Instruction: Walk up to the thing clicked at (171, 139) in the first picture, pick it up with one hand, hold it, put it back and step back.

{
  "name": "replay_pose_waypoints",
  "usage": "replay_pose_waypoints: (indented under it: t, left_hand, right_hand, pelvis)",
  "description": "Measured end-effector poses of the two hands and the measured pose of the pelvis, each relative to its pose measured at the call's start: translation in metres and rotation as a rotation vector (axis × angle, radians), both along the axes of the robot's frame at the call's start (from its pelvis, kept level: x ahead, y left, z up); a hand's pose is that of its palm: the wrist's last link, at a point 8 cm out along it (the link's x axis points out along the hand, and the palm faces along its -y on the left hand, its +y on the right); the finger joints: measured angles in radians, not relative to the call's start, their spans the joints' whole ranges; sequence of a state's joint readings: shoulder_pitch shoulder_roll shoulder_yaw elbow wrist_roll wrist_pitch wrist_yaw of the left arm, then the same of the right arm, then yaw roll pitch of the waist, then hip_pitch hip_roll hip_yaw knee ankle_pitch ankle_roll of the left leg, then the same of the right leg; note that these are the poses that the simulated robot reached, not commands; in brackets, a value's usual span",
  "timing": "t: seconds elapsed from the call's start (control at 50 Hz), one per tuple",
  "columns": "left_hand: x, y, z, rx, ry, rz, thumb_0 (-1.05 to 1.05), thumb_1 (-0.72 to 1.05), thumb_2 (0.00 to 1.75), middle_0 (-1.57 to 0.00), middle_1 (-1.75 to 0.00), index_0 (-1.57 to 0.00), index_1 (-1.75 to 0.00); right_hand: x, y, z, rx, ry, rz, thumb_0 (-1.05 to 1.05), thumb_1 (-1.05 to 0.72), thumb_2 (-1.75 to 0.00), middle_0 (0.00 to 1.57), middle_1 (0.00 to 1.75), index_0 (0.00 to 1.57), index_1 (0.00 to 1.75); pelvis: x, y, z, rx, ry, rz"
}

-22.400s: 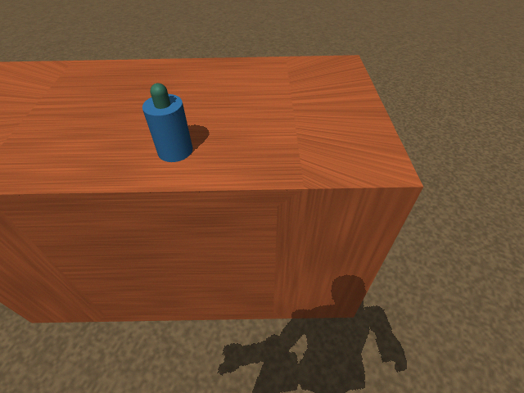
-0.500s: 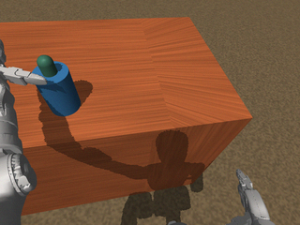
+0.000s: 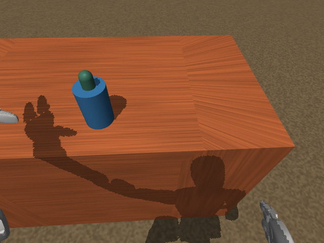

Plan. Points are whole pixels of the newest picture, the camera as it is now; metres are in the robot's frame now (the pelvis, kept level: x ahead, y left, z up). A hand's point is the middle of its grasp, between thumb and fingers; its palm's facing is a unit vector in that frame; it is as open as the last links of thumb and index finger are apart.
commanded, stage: sink last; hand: left
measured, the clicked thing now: (93, 98) +0.48 +0.19 +0.09
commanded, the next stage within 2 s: home in 0.88 s
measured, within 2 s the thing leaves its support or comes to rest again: neither
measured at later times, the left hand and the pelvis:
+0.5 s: hand (5, 199) +0.19 +0.25 +0.16, palm faces +0.39 -0.83 -0.40, open 17.4 cm; pelvis -0.01 -0.01 +0.00, yaw +1 degrees
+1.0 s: hand out of the picture +0.15 +0.24 +0.17, palm faces +0.39 -0.80 -0.47, open 17.5 cm; pelvis -0.04 -0.03 +0.00, yaw +1 degrees
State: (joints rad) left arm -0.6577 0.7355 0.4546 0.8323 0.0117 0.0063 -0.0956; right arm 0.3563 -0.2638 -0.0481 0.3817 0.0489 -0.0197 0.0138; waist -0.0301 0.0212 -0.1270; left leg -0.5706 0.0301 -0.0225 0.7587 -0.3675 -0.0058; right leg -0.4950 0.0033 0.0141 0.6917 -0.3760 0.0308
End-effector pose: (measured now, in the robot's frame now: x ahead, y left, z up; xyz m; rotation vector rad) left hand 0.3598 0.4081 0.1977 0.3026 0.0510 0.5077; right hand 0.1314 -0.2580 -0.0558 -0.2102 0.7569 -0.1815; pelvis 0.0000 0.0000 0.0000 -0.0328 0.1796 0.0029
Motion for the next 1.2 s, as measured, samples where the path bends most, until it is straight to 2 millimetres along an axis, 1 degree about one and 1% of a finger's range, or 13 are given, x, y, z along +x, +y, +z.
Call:
replay_pose_waypoints:
  t: [0.08,0.16,0.24,0.32,0.42,0.62,0.7,0.86,0.96,1.02,1.06,1.12,1.2]
  left_hand:
    - [-0.022,-0.009,-0.004,0.060,-0.001,-0.012,-0.01,-0.57,0.03,-0.05,-0.03,-0.05,-0.03]
    - [-0.050,-0.035,-0.015,0.107,-0.020,-0.071,-0.01,-0.56,0.03,-0.05,-0.03,-0.05,-0.03]
    - [-0.091,-0.062,-0.020,0.144,-0.059,-0.119,-0.01,-0.53,0.02,-0.06,-0.03,-0.06,-0.03]
    - [-0.136,-0.080,-0.021,0.164,-0.097,-0.131,-0.01,-0.51,0.01,-0.06,-0.03,-0.06,-0.02]
    - [-0.182,-0.100,-0.018,0.188,-0.137,-0.129,-0.01,-0.51,0.00,-0.06,-0.04,-0.07,-0.02]
    - [-0.242,-0.153,-0.012,0.215,-0.135,-0.237,-0.01,-0.51,0.00,-0.06,-0.05,-0.07,-0.03]
    - [-0.250,-0.160,-0.004,0.244,-0.177,-0.246,-0.01,-0.52,0.01,-0.06,-0.05,-0.07,-0.04]
    - [-0.248,-0.157,0.001,0.285,-0.230,-0.237,-0.01,-0.53,0.02,-0.06,-0.06,-0.07,-0.04]
    - [-0.248,-0.142,-0.002,0.311,-0.210,-0.213,-0.01,-0.55,0.02,-0.07,-0.06,-0.07,-0.05]
    - [-0.248,-0.129,-0.014,0.289,-0.169,-0.174,-0.01,-0.56,0.03,-0.07,-0.06,-0.08,-0.05]
    - [-0.248,-0.126,-0.026,0.251,-0.137,-0.161,-0.01,-0.55,0.04,-0.07,-0.06,-0.07,-0.05]
    - [-0.247,-0.134,-0.049,0.169,-0.095,-0.175,-0.01,-0.54,0.06,-0.07,-0.06,-0.07,-0.06]
    - [-0.245,-0.149,-0.084,0.056,-0.020,-0.210,-0.01,-0.52,0.08,-0.06,-0.07,-0.07,-0.06]
  right_hand:
    - [0.003,0.004,-0.003,0.018,-0.013,0.017,-0.01,0.55,-0.06,0.06,0.05,0.06,0.05]
    - [0.010,0.011,0.001,0.053,-0.068,0.013,-0.01,0.55,-0.06,0.06,0.05,0.06,0.05]
    - [0.009,0.001,0.007,0.047,-0.110,-0.038,-0.01,0.55,-0.06,0.06,0.05,0.06,0.05]
    - [0.003,-0.014,0.007,0.015,-0.085,-0.074,-0.01,0.55,-0.05,0.06,0.05,0.06,0.05]
    - [0.001,-0.018,0.005,-0.006,-0.065,-0.059,-0.01,0.55,-0.05,0.06,0.05,0.06,0.05]
    - [0.005,-0.017,0.006,0.027,-0.163,-0.049,-0.01,0.53,-0.05,0.06,0.05,0.06,0.05]
    - [0.001,-0.017,0.007,0.035,-0.184,-0.039,-0.01,0.53,-0.05,0.06,0.05,0.06,0.05]
    - [-0.015,-0.024,0.009,0.028,-0.198,-0.031,-0.01,0.52,-0.06,0.06,0.05,0.06,0.05]
    - [-0.024,-0.030,0.005,0.016,-0.164,-0.044,-0.01,0.51,-0.06,0.06,0.05,0.06,0.05]
    - [-0.026,-0.031,0.004,0.006,-0.152,-0.045,-0.01,0.50,-0.06,0.07,0.05,0.06,0.05]
    - [-0.024,-0.028,0.004,0.005,-0.149,-0.037,-0.01,0.47,-0.09,0.07,0.07,0.07,0.07]
    - [-0.018,-0.014,0.003,0.022,-0.149,-0.012,-0.01,0.38,-0.17,0.09,0.10,0.09,0.10]
    - [-0.004,0.016,0.000,0.071,-0.151,0.046,-0.01,0.18,-0.33,0.11,0.14,0.11,0.14]
  pelvis:
    - [-0.001,0.001,0.002,-0.001,-0.021,0.004]
    - [-0.001,0.002,0.003,0.003,-0.047,0.003]
    - [-0.002,0.003,0.005,0.011,-0.080,-0.003]
    - [-0.005,0.000,0.005,0.017,-0.106,0.000]
    - [-0.010,-0.005,0.005,0.021,-0.129,0.008]
    - [-0.020,-0.013,0.002,0.030,-0.155,0.020]
    - [-0.025,-0.018,0.001,0.037,-0.168,0.025]
    - [-0.033,-0.026,0.001,0.043,-0.180,0.021]
    - [-0.035,-0.026,0.001,0.042,-0.181,0.017]
    - [-0.035,-0.024,0.002,0.042,-0.177,0.015]
    - [-0.034,-0.023,0.002,0.042,-0.173,0.012]
    - [-0.033,-0.020,0.002,0.043,-0.167,0.011]
    - [-0.030,-0.017,0.002,0.040,-0.157,0.013]
